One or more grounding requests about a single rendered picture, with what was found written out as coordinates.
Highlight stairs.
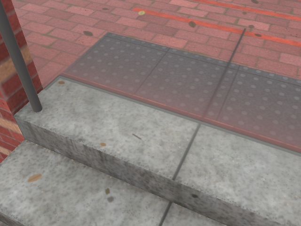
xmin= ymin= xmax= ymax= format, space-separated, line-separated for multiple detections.
xmin=0 ymin=116 xmax=286 ymax=226

